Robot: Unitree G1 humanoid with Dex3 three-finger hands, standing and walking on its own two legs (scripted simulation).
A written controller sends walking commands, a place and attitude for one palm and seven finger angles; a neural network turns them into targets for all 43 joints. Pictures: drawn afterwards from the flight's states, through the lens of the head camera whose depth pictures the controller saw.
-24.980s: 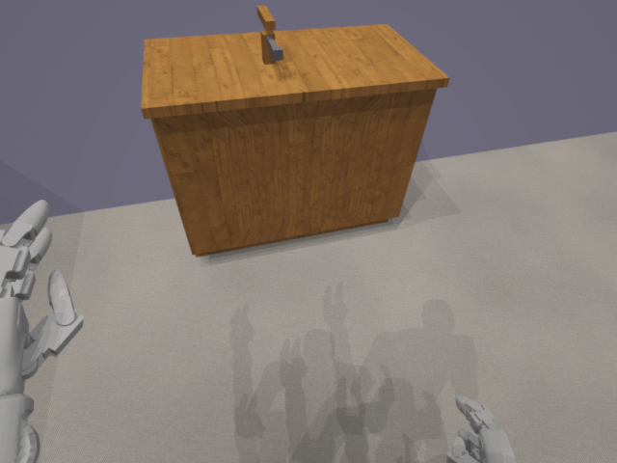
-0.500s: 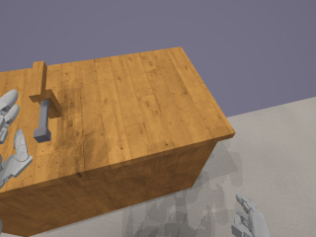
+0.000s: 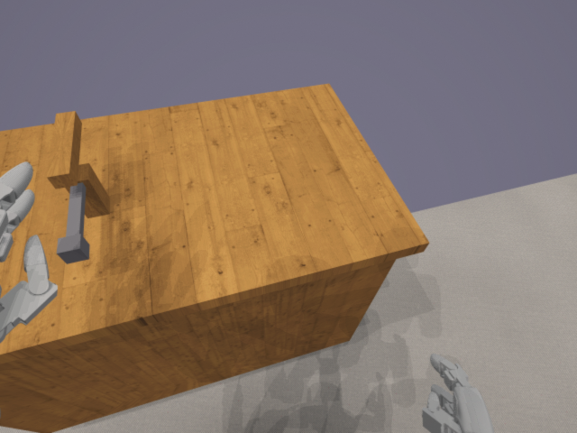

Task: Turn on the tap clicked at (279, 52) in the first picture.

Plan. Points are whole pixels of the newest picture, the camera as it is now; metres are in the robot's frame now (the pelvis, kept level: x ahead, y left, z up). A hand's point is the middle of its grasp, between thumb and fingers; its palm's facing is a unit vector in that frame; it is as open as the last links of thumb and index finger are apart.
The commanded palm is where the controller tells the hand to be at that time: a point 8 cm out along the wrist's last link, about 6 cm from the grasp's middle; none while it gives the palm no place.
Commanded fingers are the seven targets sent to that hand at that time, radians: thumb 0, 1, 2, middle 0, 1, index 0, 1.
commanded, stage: shuffle to correct the standing spot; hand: left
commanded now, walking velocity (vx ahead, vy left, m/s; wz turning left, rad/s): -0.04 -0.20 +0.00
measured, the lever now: (73, 248) +0.33 +0.31 +0.06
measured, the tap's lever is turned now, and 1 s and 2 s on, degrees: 0 0 0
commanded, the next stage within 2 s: come to a stop and stand still in 0.56 s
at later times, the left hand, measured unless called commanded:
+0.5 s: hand (48, 296) +0.21 +0.24 +0.17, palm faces +0.31 -0.84 -0.44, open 7.4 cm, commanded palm +0.15 +0.28 +0.18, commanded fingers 0.00 0.90 0.90 -0.20 -0.30 -0.20 -0.30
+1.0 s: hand (50, 311) +0.21 +0.24 +0.14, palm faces +0.20 -0.87 -0.46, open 7.4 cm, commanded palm +0.15 +0.29 +0.18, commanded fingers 0.00 0.90 0.90 -0.20 -0.30 -0.20 -0.30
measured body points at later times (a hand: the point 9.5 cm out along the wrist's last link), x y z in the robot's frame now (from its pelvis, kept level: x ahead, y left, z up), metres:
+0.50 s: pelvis +0.00 -0.01 +0.00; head +0.04 +0.00 +0.45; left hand +0.19 +0.28 +0.19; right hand +0.17 -0.24 -0.08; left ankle +0.00 +0.15 -0.73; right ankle +0.01 -0.05 -0.73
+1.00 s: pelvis -0.02 +0.02 +0.00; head +0.02 +0.03 +0.45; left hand +0.19 +0.29 +0.17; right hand +0.12 -0.23 -0.08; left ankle +0.00 +0.14 -0.73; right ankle +0.01 -0.05 -0.73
